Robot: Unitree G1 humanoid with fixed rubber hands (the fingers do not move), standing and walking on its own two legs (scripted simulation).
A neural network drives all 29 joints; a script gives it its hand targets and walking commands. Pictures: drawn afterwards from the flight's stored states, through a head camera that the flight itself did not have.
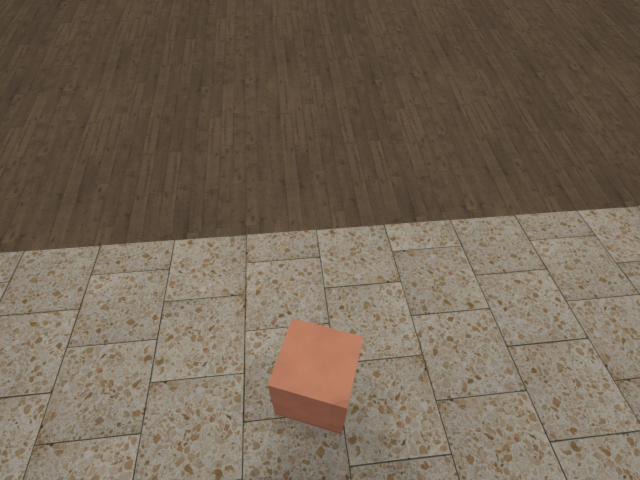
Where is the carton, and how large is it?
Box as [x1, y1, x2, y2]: [268, 318, 362, 434]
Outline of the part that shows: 292,318 268,383 268,388 274,411 276,414 341,434 362,336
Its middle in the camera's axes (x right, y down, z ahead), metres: +0.00 +0.41 +1.13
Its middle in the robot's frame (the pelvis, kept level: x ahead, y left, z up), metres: +0.47 +0.02 -0.65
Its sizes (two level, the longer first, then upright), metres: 0.210 0.200 0.250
